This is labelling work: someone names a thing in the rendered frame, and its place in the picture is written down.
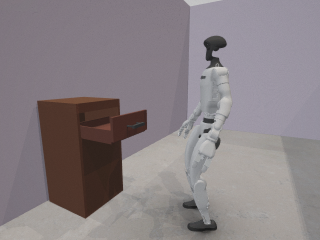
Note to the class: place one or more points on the drawer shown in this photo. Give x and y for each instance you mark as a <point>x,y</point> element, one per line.
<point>112,129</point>

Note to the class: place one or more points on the left robot hand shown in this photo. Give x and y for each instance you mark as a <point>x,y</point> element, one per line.
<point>207,149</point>

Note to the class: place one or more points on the robot right shin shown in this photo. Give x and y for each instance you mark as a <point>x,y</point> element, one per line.
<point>188,178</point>

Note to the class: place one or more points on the robot left upper arm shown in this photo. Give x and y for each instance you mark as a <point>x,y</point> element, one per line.
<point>221,76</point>

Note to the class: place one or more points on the cabinet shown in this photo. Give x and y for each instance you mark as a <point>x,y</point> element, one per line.
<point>82,175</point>

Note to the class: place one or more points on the handle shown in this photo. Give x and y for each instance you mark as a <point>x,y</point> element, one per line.
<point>137,125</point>

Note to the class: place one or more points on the robot right forearm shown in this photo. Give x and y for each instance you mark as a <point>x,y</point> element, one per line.
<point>196,113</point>

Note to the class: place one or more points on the right robot hand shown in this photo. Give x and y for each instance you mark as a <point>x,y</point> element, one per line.
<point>188,125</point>

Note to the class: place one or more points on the left robot foot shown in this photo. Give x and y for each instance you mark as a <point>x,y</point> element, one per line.
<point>199,226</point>

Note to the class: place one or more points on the robot left forearm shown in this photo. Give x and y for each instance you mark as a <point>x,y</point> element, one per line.
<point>221,115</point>

